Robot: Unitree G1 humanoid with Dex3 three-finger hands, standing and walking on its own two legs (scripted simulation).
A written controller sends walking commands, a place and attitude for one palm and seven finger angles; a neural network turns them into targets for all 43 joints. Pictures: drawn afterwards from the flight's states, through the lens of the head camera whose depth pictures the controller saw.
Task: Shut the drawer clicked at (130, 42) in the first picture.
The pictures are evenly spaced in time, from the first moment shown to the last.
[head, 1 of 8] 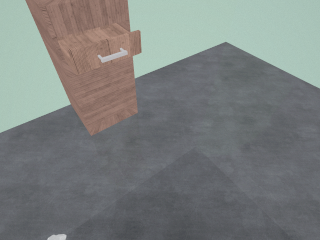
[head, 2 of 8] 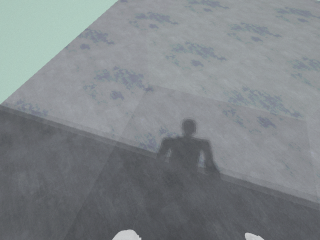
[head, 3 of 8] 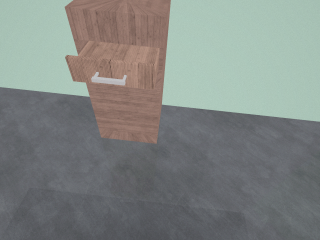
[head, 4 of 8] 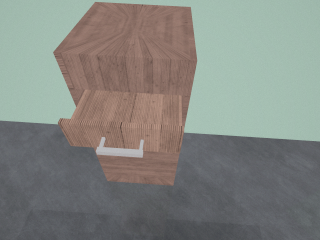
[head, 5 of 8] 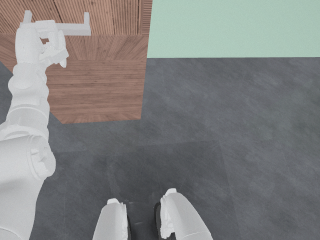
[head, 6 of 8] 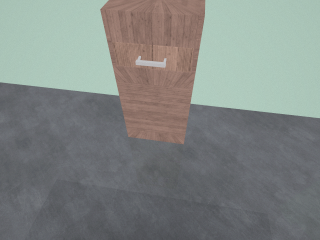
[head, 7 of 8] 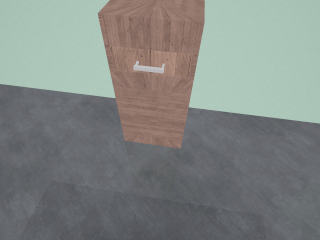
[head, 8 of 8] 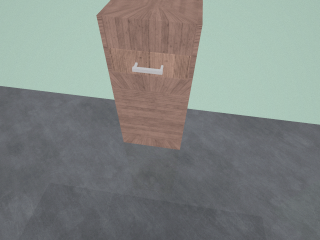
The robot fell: no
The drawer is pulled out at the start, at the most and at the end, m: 0.16 0.16 0.00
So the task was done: yes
